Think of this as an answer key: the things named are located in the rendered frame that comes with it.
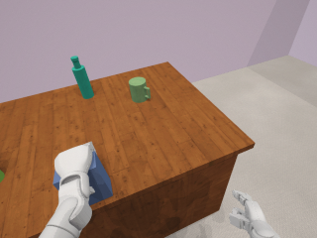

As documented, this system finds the robot left forearm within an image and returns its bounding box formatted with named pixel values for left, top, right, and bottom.
left=39, top=171, right=92, bottom=238

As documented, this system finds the table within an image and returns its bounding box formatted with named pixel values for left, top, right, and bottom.
left=0, top=61, right=255, bottom=238

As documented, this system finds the right robot hand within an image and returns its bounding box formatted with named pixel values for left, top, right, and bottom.
left=229, top=189, right=266, bottom=235

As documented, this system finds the robot right forearm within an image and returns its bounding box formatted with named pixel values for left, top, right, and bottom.
left=249, top=220, right=280, bottom=238

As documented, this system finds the left robot hand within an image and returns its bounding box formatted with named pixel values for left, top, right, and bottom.
left=54, top=142, right=97, bottom=195

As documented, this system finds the sponge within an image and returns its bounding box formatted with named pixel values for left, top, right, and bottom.
left=53, top=151, right=113, bottom=205

